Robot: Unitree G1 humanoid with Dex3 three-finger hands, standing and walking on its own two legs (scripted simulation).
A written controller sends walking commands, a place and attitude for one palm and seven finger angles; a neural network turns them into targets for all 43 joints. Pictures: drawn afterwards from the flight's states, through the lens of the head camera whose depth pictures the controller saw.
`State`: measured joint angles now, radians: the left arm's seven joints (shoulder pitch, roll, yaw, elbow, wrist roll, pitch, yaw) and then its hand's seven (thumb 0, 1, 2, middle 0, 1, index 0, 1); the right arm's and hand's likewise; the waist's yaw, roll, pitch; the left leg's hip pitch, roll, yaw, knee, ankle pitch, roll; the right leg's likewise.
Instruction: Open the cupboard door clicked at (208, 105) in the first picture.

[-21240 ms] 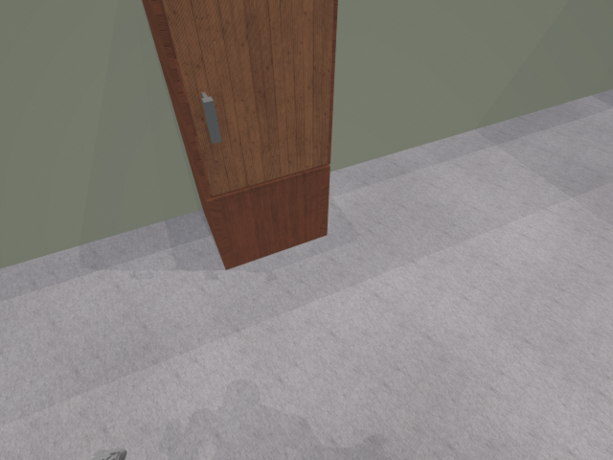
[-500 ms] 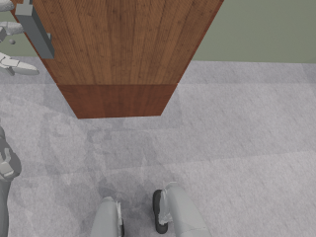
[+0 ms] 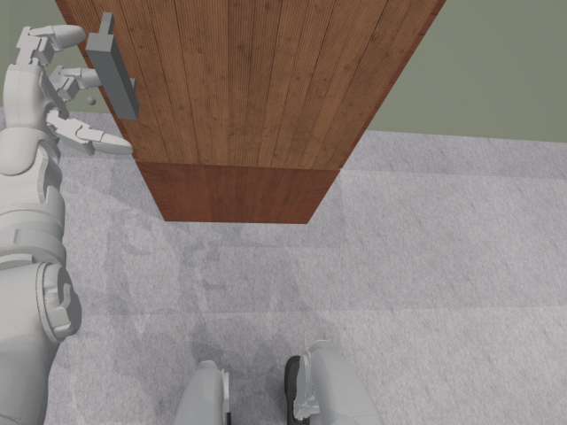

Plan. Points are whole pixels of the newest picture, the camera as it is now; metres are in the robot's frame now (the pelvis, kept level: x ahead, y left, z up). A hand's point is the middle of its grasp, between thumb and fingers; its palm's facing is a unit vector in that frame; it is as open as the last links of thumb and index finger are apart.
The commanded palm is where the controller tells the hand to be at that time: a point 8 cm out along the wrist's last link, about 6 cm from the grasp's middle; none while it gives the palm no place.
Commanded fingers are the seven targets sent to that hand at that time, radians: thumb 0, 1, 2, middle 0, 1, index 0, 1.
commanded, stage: slide the fingers in behind the handle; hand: left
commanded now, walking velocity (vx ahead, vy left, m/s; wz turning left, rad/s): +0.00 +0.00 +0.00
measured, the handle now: (118, 68) +0.58 +0.20 +0.05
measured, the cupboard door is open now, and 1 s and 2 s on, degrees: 0 0 22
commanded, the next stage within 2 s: close the thumb around the handle in 0.50 s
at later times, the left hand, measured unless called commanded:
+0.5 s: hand (132, 98) +0.53 +0.17 +0.05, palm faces -0.05 -1.00 -0.04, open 14.2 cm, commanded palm +0.52 +0.21 +0.05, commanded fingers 0.00 -0.50 0.30 -0.30 -1.20 -0.30 -1.20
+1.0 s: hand (130, 94) +0.53 +0.18 +0.05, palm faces -0.03 -1.00 -0.04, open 9.5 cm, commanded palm +0.52 +0.21 +0.05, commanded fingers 0.00 0.68 0.80 -0.38 -1.33 -0.38 -1.33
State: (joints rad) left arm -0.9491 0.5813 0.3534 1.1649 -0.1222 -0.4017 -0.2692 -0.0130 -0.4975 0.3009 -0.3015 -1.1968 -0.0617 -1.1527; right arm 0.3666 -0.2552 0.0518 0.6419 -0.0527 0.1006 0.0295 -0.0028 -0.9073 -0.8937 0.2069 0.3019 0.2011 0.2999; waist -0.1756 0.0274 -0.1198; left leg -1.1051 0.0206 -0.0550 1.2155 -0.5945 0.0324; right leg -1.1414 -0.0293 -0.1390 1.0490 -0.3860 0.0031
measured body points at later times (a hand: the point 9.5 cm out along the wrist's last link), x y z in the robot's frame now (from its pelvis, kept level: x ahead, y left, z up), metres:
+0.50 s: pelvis -0.01 -0.01 -0.01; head +0.16 +0.02 +0.41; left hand +0.52 +0.23 +0.05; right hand -0.01 -0.27 -0.11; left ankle -0.03 +0.09 -0.64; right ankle +0.05 -0.14 -0.64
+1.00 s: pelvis -0.01 -0.01 -0.01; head +0.16 +0.01 +0.40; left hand +0.53 +0.23 +0.05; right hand -0.03 -0.27 -0.11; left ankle -0.03 +0.09 -0.64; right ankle +0.05 -0.14 -0.64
